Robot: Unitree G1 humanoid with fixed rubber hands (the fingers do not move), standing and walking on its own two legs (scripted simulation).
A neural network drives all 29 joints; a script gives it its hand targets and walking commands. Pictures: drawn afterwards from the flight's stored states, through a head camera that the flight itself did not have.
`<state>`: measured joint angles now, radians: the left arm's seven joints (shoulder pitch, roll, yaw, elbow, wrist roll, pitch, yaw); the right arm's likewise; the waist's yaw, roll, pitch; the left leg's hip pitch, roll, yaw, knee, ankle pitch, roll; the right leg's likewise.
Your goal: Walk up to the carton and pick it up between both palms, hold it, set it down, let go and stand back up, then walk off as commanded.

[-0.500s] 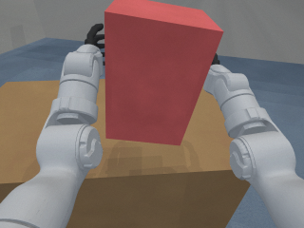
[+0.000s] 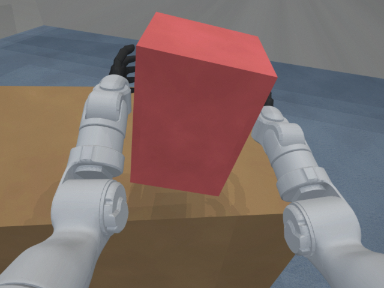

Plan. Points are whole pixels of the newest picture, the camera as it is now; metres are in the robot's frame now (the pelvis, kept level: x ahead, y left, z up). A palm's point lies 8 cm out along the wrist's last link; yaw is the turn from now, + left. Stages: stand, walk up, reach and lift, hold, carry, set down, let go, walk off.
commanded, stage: set down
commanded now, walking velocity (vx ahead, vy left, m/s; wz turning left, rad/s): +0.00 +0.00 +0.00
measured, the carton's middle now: (190, 113) +0.40 +0.00 +0.21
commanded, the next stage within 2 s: none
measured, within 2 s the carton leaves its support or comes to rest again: neither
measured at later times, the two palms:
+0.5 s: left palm (126, 87) +0.44 +0.13 +0.25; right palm (260, 120) +0.39 -0.15 +0.20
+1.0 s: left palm (132, 96) +0.46 +0.12 +0.22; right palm (259, 131) +0.39 -0.16 +0.17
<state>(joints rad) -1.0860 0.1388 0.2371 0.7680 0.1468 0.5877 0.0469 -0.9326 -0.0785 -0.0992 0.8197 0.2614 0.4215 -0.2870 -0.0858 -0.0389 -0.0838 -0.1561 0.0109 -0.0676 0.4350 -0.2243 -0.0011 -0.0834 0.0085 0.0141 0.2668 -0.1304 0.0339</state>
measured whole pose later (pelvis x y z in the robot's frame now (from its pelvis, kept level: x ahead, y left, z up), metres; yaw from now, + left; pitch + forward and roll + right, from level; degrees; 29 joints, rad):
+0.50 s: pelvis +0.01 +0.02 +0.00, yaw -1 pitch -4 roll -3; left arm -1.09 0.13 0.22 0.86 0.19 0.50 0.04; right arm -0.91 -0.05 -0.17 0.90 0.20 0.33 -0.25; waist -0.12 -0.04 -0.06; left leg -0.14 0.00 -0.05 0.46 -0.26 0.02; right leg -0.05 0.00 0.03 0.25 -0.14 0.05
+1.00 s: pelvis +0.01 +0.02 +0.00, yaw -1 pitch -1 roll -2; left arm -1.11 0.16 0.22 1.04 0.17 0.34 0.01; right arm -0.88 0.01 -0.24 0.91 0.08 0.26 -0.26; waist -0.13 -0.05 -0.07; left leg -0.18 0.00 -0.04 0.44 -0.24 0.02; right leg -0.10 -0.01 0.04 0.26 -0.14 0.05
